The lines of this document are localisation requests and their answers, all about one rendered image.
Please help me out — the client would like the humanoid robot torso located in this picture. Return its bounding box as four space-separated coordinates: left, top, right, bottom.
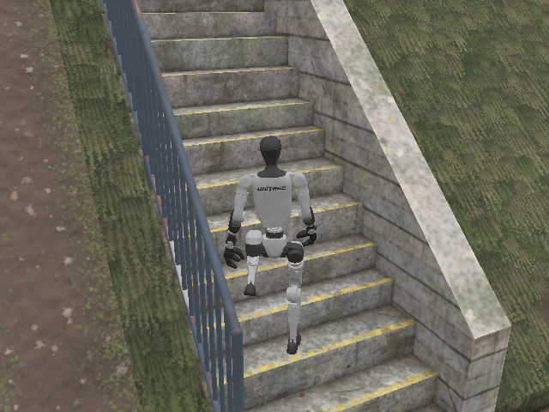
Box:
252 169 292 258

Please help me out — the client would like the left robot shin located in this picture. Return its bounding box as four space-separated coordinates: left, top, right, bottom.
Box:
247 256 259 285

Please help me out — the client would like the robot right forearm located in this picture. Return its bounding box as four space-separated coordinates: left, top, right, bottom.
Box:
303 206 317 234

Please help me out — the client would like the right robot upper arm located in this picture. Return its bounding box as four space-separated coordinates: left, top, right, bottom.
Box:
289 173 312 219

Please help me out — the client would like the robot left forearm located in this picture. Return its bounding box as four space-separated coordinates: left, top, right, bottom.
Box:
226 209 241 249

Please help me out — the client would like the right robot hand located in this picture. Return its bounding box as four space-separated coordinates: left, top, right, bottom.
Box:
296 230 317 246

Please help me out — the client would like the left robot hand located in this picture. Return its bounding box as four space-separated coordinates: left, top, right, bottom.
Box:
223 247 244 269

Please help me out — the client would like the left robot upper arm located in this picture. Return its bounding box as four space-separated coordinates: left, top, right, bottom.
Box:
232 173 254 222

